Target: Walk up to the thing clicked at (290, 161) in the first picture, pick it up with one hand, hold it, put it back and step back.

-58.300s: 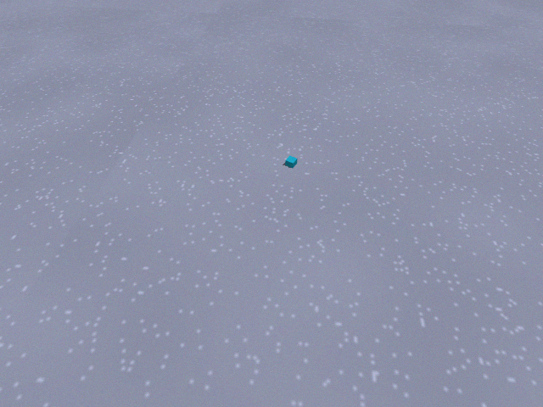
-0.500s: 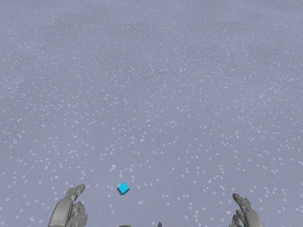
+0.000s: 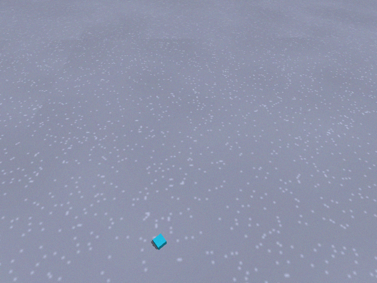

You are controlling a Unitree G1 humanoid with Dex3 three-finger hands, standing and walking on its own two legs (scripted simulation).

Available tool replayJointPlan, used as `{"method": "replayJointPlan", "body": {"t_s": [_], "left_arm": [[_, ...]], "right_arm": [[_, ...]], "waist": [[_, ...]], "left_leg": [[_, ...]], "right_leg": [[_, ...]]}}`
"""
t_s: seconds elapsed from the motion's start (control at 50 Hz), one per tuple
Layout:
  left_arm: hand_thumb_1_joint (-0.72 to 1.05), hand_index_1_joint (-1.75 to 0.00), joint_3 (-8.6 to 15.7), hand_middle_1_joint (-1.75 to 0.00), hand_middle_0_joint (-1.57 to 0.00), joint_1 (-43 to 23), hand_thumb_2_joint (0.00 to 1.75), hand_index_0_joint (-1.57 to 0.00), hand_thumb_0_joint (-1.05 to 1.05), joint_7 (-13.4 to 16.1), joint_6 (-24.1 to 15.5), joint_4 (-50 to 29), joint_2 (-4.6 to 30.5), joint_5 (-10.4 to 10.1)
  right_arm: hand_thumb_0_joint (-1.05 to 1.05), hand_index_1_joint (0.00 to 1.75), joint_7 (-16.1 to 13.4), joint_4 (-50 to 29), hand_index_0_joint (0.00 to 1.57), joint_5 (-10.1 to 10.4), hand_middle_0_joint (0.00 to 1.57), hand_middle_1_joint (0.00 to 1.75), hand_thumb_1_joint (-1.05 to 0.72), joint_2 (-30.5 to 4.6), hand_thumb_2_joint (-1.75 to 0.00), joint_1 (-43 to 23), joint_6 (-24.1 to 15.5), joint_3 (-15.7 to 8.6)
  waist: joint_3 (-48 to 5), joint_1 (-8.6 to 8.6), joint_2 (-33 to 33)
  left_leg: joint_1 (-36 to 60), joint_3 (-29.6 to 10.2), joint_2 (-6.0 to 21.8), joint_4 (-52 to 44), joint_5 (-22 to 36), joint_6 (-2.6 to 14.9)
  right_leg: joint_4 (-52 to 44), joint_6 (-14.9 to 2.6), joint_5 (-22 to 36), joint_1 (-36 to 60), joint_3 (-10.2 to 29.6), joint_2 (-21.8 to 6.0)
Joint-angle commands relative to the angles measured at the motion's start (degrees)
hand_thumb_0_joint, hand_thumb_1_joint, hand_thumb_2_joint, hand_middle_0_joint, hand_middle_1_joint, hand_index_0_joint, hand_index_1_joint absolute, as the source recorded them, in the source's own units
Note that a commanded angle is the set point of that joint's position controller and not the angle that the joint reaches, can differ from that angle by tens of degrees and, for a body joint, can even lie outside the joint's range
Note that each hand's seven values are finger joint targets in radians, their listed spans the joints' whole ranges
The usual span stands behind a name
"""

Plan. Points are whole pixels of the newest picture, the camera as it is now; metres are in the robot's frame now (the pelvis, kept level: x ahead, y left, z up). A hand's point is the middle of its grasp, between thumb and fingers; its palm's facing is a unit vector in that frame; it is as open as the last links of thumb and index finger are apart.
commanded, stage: stand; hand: left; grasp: from above
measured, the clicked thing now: (159, 241) +0.45 +0.17 -0.75
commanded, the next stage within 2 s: step back in 1.96 s
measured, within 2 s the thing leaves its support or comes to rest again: neither
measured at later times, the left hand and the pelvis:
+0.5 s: hand out of the picture +0.02 +0.23 -0.15, palm faces +0.02 -0.94 -0.34, open 7.3 cm; pelvis -0.02 -0.02 +0.01, yaw +0 degrees
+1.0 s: hand out of the picture +0.05 +0.21 -0.15, palm faces +0.01 -0.94 -0.33, open 7.3 cm; pelvis -0.01 -0.03 +0.01, yaw +0 degrees
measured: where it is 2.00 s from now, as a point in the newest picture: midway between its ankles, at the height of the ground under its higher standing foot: outside the picture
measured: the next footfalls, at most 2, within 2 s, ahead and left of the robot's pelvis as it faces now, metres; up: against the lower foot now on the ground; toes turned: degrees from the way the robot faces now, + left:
none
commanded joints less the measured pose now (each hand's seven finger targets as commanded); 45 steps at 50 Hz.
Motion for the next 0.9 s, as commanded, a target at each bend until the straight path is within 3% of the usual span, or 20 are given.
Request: {"method": "replayJointPlan", "body": {"t_s": [0.0, 0.1, 0.18, 0.26, 0.32, 0.4, 0.62, 0.7, 0.88], "left_arm": [[0.90, -0.30, 1.7, -0.30, -0.20, -1.6, 0.90, -0.20, 0.00, 0.7, -1.8, -1.5, 9.9, -0.2], [0.90, -0.30, 1.4, -0.30, -0.20, -2.6, 0.90, -0.20, 0.00, 0.7, -2.3, 1.0, 10.4, 0.0], [0.90, -0.30, 1.4, -0.30, -0.20, -3.3, 0.90, -0.20, 0.00, 0.6, -2.1, 2.0, 10.9, 0.0], [0.90, -0.30, 1.5, -0.30, -0.20, -3.5, 0.90, -0.20, 0.00, 0.3, -2.2, 2.8, 11.2, -0.1], [0.90, -0.30, 1.7, -0.30, -0.20, -4.1, 0.90, -0.20, 0.00, 0.1, -2.3, 3.1, 12.1, 0.0], [0.90, -0.30, 1.4, -0.30, -0.20, -3.6, 0.90, -0.20, 0.00, 0.0, -2.8, 3.4, 12.0, -0.1], [0.90, -0.30, 1.5, -0.30, -0.20, -5.0, 0.90, -0.20, 0.00, -0.2, -2.8, 3.9, 13.0, -0.6], [0.90, -0.30, 1.5, -0.30, -0.20, -5.0, 0.90, -0.20, 0.00, -0.4, -2.6, 4.3, 13.0, -0.6], [0.90, -0.30, 1.5, -0.30, -0.20, -6.2, 0.90, -0.20, 0.00, -0.6, -2.9, 4.1, 13.1, -1.0]], "right_arm": [[0.00, 0.30, -1.0, -1.8, 0.20, 0.7, 0.20, 0.30, -0.90, -11.9, -0.90, -1.2, -1.5, -2.4], [0.00, 0.30, -0.7, -0.5, 0.20, 0.8, 0.20, 0.30, -0.90, -11.5, -0.90, -2.4, -1.1, -2.2], [0.00, 0.30, -0.3, 0.4, 0.20, 0.8, 0.20, 0.30, -0.90, -11.7, -0.90, -3.2, -0.7, -2.2], [0.00, 0.30, -0.1, 0.9, 0.20, 0.7, 0.20, 0.30, -0.90, -12.2, -0.90, -4.1, -0.7, -2.2], [0.00, 0.30, 0.2, 1.1, 0.20, 0.7, 0.20, 0.30, -0.90, -12.2, -0.90, -3.8, -0.4, -2.1], [0.00, 0.30, 0.4, 1.3, 0.20, 1.0, 0.20, 0.30, -0.90, -12.4, -0.90, -4.3, -0.7, -2.0], [0.00, 0.30, 0.3, 2.3, 0.20, 1.0, 0.20, 0.30, -0.90, -13.1, -0.90, -3.8, -0.8, -1.1], [0.00, 0.30, 0.3, 2.6, 0.20, 1.1, 0.20, 0.30, -0.90, -13.3, -0.90, -3.5, -0.5, -1.0], [0.00, 0.30, 0.3, 3.1, 0.20, 1.1, 0.20, 0.30, -0.90, -13.4, -0.90, -3.3, -0.9, -0.5]], "waist": [[-5.0, -0.76, 3.3], [-3.2, -0.89, 0.2], [-0.4, -1.07, 0.8], [-0.3, -0.83, 2.0], [0.7, -1.16, 0.9], [-1.7, -0.92, 0.2], [-2.1, -1.37, 0.8], [-0.9, -1.42, 0.8], [-2.7, -1.37, 0.8]], "left_leg": [[4.8, -6.5, 6.2, -10.3, 15.4, 0.91], [4.5, -5.8, 5.9, -11.7, 13.7, 0.52], [3.0, -6.0, 5.5, -14.4, 4.7, 0.28], [2.0, -6.6, 6.0, -16.0, 1.2, 0.35], [0.1, -6.5, 5.7, -16.6, -1.6, 0.21], [3.4, -5.9, 5.8, -14.8, 3.7, 0.34], [4.3, -5.4, 6.4, -14.8, 6.3, 0.20], [2.9, -5.3, 6.3, -15.1, 3.1, 0.10], [4.2, -4.8, 6.9, -14.7, 8.8, 0.01]], "right_leg": [[-6.0, -3.67, 9.6, 2.4, 1.7, -1.9], [-9.0, -3.27, 9.0, 3.6, 1.9, -2.5], [-11.0, -3.07, 3.8, 2.2, 1.9, -2.1], [-11.4, -3.25, 3.3, 2.7, 2.2, -2.2], [-12.1, -3.15, -0.5, 2.1, 2.5, -2.1], [-13.1, -3.54, 1.5, 2.2, 3.2, -2.8], [-13.0, -3.70, 4.5, 2.5, 3.8, -2.9], [-13.5, -3.69, 0.9, 1.8, 3.8, -2.5], [-13.2, -3.89, 6.3, 3.7, 4.1, -3.0]]}}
